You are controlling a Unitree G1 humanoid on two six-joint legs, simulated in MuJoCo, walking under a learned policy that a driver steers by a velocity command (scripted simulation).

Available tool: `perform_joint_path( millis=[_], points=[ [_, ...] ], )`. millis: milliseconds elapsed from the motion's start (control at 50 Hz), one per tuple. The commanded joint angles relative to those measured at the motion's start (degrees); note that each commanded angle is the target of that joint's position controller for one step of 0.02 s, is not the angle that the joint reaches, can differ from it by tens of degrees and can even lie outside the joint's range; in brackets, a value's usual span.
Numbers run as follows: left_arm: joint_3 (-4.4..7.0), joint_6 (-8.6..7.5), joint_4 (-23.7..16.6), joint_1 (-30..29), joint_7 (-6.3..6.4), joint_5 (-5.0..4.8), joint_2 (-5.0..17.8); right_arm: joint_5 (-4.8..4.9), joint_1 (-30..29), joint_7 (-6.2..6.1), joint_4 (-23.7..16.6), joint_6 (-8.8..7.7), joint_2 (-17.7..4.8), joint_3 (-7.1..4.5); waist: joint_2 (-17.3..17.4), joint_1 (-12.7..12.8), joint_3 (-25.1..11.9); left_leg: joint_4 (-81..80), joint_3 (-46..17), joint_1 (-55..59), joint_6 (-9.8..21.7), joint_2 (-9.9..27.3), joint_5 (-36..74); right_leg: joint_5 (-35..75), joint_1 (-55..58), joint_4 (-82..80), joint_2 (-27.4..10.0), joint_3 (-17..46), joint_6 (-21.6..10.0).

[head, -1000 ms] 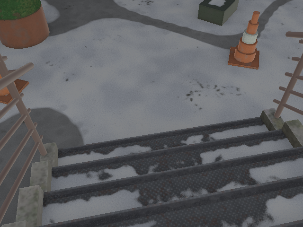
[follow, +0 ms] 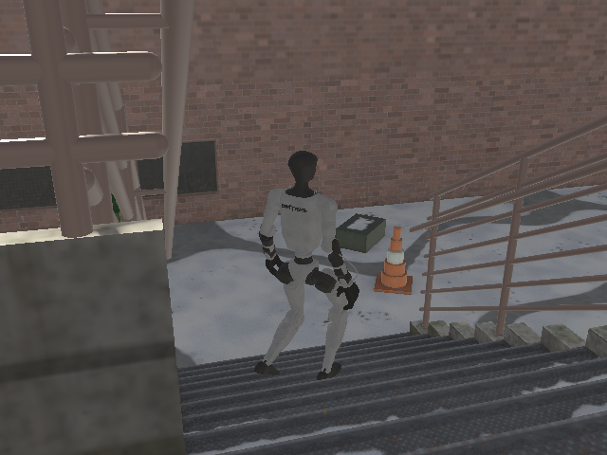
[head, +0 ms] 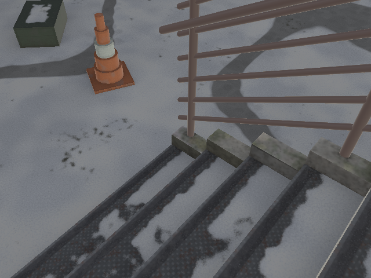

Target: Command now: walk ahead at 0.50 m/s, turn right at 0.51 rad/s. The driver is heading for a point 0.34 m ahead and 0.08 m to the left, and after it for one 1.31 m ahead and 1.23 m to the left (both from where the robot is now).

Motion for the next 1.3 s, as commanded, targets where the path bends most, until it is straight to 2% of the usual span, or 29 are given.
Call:
perform_joint_path(
  millis=[20,60,100,200,220,240,260,280,300,320,340,380,420,520,620,640,660,680,700,780,880,960,1000,1040,1060,1100,1180,1280,1300],
  points=[
    [3.29,4.89,2.7,11.5,3.72,-1.81,9.4,2.36,-3.0,-1.27,-7.1,1.71,-2.6,-1.37,-0.7,1.8,4.1,-0.6,-6.8,-29.2,-0.7,1.3,-3.1,30.4,13.0,-22.2,-17.5,34.0,-20.9],
    [1.85,3.87,0.8,2.7,3.9,1.18,5.1,1.58,-5.3,-2.41,-8.4,5.45,-2.9,-2.36,1.0,-1.8,4.2,-15.3,-7.1,-17.4,0.0,1.9,14.1,10.0,-3.2,-22.1,-12.7,24.5,-15.4],
    [2.63,3.11,2.7,-1.9,4.45,0.1,6.6,2.45,-1.9,-2.73,-9.2,6.98,-1.3,-2.09,-7.7,-7.6,1.7,-23.7,-3.0,-2.5,-1.0,-1.3,34.4,1.6,-14.7,-18.8,-6.5,15.4,-12.4],
    [3.6,3.48,2.5,-1.7,5.27,0.98,7.6,2.97,1.8,-2.12,-7.1,7.12,-0.9,-1.76,-4.6,-8.2,1.9,-35.1,4.1,14.9,-3.8,-4.3,51.9,-6.3,-19.3,-6.8,-4.5,7.0,-6.2],
    [-0.68,-0.64,-2.3,-1.4,0.67,9.77,4.9,-5.36,15.0,-0.23,-3.2,1.26,-1.9,-1.49,2.3,-9.0,11.7,-37.8,-1.0,22.1,-3.4,-0.4,44.8,-19.6,-23.8,12.8,-1.1,4.4,-1.8],
    [1.5,-1.44,-4.4,-10.4,-0.35,8.28,9.6,-5.54,38.5,0.57,4.8,-0.44,-3.3,-3.99,9.1,-24.5,9.9,-44.2,9.0,28.2,-1.4,-4.9,43.1,-21.8,-22.7,33.6,6.7,3.0,-2.2],
    [1.05,-1.8,-6.3,-11.6,-1.29,6.49,6.6,-6.48,47.1,2.26,9.4,-1.43,-6.6,-4.72,15.4,-25.8,12.5,-57.6,1.5,26.9,0.1,0.0,38.2,-26.6,-22.0,50.2,12.4,7.4,-3.5],
    [2.49,1.26,-3.6,-11.6,3.53,-0.58,1.0,3.14,25.1,0.18,2.8,1.03,-2.7,-2.79,6.4,-15.4,6.3,-53.2,-9.2,22.0,-1.4,7.4,63.0,-16.9,-28.5,65.2,10.5,2.2,-6.0],
    [0.7,2.52,-7.7,2.3,4.39,-2.38,-3.0,2.93,17.6,0.51,0.1,2.27,-2.5,-0.42,7.1,1.4,0.9,-38.4,-18.9,26.2,-5.4,11.3,97.8,-14.9,-33.7,66.6,6.0,2.7,-5.8],
    [0.7,0.13,-3.1,26.3,-1.85,2.3,-1.1,-0.84,21.8,3.33,-1.5,-0.78,-17.3,-3.86,14.8,5.2,-6.1,-41.3,-43.5,27.2,22.0,20.7,82.6,-10.3,-37.3,73.1,4.5,15.4,1.5],
    [-0.7,-0.12,-3.6,19.5,-3.41,3.25,1.2,-3.4,12.8,2.93,-3.2,-0.75,-15.8,-4.91,5.6,-0.5,3.5,-46.9,-54.4,26.4,30.3,25.9,56.2,0.8,-59.8,79.0,0.8,18.8,5.1],
    [-1.86,-0.35,-5.6,3.3,-1.57,2.06,3.6,-4.68,4.1,2.05,-2.9,-0.48,-2.9,-0.77,-13.7,0.5,7.4,-51.0,-48.5,12.8,19.3,17.0,33.0,21.5,-65.2,62.5,-8.3,16.3,5.4],
    [-3.24,-0.5,-4.7,1.5,-1.33,4.15,2.0,-2.16,-0.1,-0.62,-1.4,-1.98,6.2,2.26,-3.3,3.6,7.7,-52.0,-32.3,-19.7,17.9,5.1,30.5,35.8,-34.2,28.0,-14.1,11.3,4.5],
    [-4.23,2.67,-10.7,-22.3,-2.89,4.54,1.5,1.06,18.0,-0.75,3.1,-3.5,-5.5,0.7,0.3,-7.1,1.4,-46.0,-27.7,-6.8,18.7,2.8,47.1,19.2,-14.8,-5.2,-5.4,-2.4,6.7],
    [-1.29,0.99,-9.4,-11.6,-1.94,4.66,5.9,-2.19,5.0,1.7,-0.9,-2.18,-4.9,-1.52,0.8,2.1,-1.2,-32.9,-25.0,-1.8,16.6,2.6,73.3,16.3,7.2,-12.7,0.0,-2.6,-0.5],
    [0.09,-0.36,-4.6,6.2,-1.27,2.47,8.8,-2.94,2.4,3.15,-3.1,-2.39,-3.7,-2.05,-0.7,7.4,-9.2,-17.6,-22.0,-15.8,12.8,-0.7,74.7,27.9,34.4,-10.5,-3.2,2.1,-6.8],
    [0.32,-1.18,-0.1,19.0,-0.98,1.42,10.1,-3.59,5.2,3.28,-3.8,-2.6,4.0,-0.26,-12.1,8.6,-19.2,8.7,-16.5,-35.0,5.9,-8.6,31.5,32.1,55.0,-14.4,-16.6,24.4,-21.8],
    [-0.62,-0.93,1.8,19.3,-1.35,4.46,5.7,-1.34,3.1,3.53,-5.0,-1.67,4.1,0.14,-7.5,9.3,-13.2,15.6,-12.6,-46.3,5.9,-10.5,5.1,18.9,45.6,-28.0,-25.4,40.4,-25.7],
    [-0.84,-0.78,1.5,11.9,-1.17,4.48,4.0,-1.03,-2.4,2.08,-6.6,-0.62,2.4,-0.55,0.2,6.6,0.7,12.6,-14.2,-49.5,7.0,-6.4,14.5,6.8,30.8,-30.0,-24.5,35.7,-21.7],
    [-6.3,-1.31,-1.2,-6.2,2.42,3.19,-11.7,-6.07,1.1,1.02,-2.6,1.82,6.7,0.44,-3.1,-3.8,2.6,-15.1,-12.1,-24.2,6.3,4.3,35.1,8.0,-1.3,-28.6,-15.2,10.5,-9.9],
    [-3.31,-2.62,3.0,0.5,2.6,6.5,1.4,-2.33,-6.2,2.42,-6.2,-0.22,-0.1,-1.4,-3.8,-0.8,3.2,-32.0,-0.6,0.0,1.0,-0.3,52.8,-3.3,-14.6,-18.3,-11.2,-5.4,-5.1],
    [-3.59,-1.79,6.7,8.6,1.84,5.62,3.1,-4.65,-11.8,0.76,-9.6,2.07,0.0,-0.96,-3.4,0.1,6.8,-38.9,-0.8,-4.5,3.5,0.5,42.9,0.8,-0.3,-8.5,-19.8,3.5,-5.6],
    [-3.28,-0.33,8.3,8.2,1.79,4.13,4.5,-4.17,-8.1,-0.71,-7.4,2.33,-2.4,-1.79,-0.2,-1.3,7.6,-58.5,-2.2,-2.4,4.8,2.8,43.0,6.4,9.0,2.9,-20.0,3.5,-2.3],
    [-1.79,1.56,10.3,8.5,-1.42,6.99,9.2,-2.69,13.1,-1.19,0.5,1.57,-9.3,-5.67,6.4,-11.0,0.3,-62.4,2.5,25.3,9.0,-0.8,51.9,15.0,0.4,33.1,-13.1,-3.7,-1.0],
    [-3.3,1.21,10.4,18.0,-4.02,5.45,-0.5,-2.52,23.1,-1.19,3.3,1.5,-15.1,-6.47,16.6,-7.4,-13.7,-41.3,-12.5,48.1,23.5,11.1,92.1,-18.2,-17.0,60.8,-4.2,-7.7,3.4],
    [-2.81,-2.46,-3.8,-6.6,-4.4,0.67,4.5,-2.33,23.2,-0.91,2.4,-0.48,-13.0,-6.88,5.2,-16.1,-3.1,-45.8,-30.6,53.2,25.2,19.4,68.1,-18.0,-53.5,58.9,-5.0,2.9,5.7],
    [-2.94,-1.03,-0.1,-1.1,-0.07,5.62,2.8,-1.68,-3.8,0.53,-4.1,-0.42,5.1,1.44,-4.7,0.5,9.2,-56.5,-19.8,-14.0,21.2,10.5,32.1,26.1,-22.2,7.9,-14.8,7.4,0.7],
    [-2.86,1.03,-0.3,11.0,-1.1,5.82,2.8,-2.75,-8.8,0.52,-9.9,-2.39,-10.4,-0.22,-2.5,8.6,0.2,-39.3,-15.1,-46.6,15.8,-1.8,29.7,27.2,28.3,17.0,-3.4,-7.7,5.6],
    [-3.14,0.73,-2.7,3.3,-0.37,5.31,4.2,-3.51,-8.0,-0.54,-8.8,-3.17,-7.6,0.37,-3.0,5.3,3.1,-31.8,-21.4,-33.8,13.4,0.9,20.0,31.2,14.7,7.4,-7.9,4.2,6.5]
  ],
)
